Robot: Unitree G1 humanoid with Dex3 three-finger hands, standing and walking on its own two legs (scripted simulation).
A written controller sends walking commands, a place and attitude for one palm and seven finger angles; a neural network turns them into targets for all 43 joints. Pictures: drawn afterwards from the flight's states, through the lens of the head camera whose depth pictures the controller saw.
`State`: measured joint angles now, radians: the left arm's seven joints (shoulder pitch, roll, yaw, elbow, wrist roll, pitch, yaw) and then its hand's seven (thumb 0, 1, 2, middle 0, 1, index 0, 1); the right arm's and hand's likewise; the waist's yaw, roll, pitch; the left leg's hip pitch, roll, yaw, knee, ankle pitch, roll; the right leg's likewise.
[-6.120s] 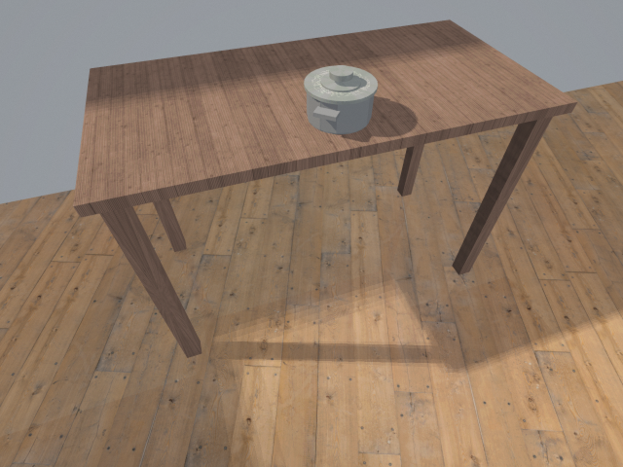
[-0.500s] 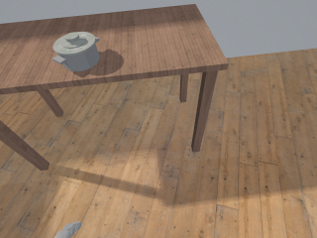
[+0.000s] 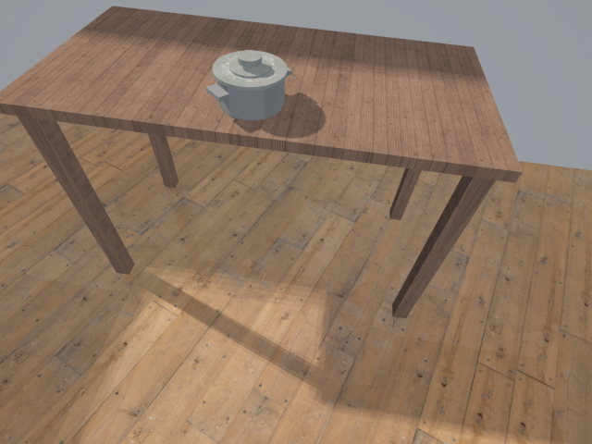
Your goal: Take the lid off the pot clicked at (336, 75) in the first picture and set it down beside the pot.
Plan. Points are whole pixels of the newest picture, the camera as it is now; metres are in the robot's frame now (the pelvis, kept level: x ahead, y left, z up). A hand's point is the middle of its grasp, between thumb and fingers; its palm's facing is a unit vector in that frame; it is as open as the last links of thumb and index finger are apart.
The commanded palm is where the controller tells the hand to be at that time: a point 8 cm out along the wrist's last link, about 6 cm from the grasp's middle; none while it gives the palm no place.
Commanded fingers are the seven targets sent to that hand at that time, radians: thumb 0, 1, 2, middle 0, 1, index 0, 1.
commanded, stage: take the last steps up to it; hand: left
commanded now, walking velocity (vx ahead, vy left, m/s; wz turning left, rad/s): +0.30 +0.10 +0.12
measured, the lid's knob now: (249, 58) +0.82 +0.20 +0.10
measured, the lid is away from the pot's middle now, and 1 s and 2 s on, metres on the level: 0.00 0.00 0.00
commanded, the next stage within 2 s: come to a stop and stand still in 0.74 s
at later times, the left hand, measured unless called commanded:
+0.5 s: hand (209, 355) +0.27 +0.18 -0.15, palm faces +0.05 -0.97 -0.23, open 7.4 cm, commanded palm none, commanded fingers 0.00 0.90 0.90 -0.20 -0.30 -0.20 -0.30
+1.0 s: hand (178, 374) +0.24 +0.23 -0.18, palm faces +0.16 -0.97 -0.20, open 7.3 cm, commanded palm none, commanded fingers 0.00 0.90 0.90 -0.20 -0.30 -0.20 -0.30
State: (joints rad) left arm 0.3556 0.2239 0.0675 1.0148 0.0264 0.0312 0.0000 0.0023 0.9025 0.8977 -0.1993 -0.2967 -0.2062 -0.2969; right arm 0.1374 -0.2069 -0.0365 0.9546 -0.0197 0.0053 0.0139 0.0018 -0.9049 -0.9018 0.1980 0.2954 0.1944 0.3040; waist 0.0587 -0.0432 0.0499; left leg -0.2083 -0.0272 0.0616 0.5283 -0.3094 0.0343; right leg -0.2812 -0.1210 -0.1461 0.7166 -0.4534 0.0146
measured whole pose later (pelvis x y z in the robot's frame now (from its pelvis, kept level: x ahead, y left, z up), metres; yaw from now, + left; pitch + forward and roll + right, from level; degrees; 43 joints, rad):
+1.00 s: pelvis +0.32 +0.06 +0.00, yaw +2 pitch -1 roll +1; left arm 0.39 0.18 0.03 1.12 0.01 0.00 0.04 0.00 0.91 0.90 -0.20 -0.30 -0.20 -0.30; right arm 0.08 -0.15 -0.01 1.00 -0.01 -0.04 -0.01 0.00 -0.91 -0.90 0.20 0.30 0.19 0.30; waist 0.08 -0.05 0.07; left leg -0.34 0.02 0.12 0.55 -0.20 0.04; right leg -0.19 -0.09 -0.05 0.75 -0.54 0.03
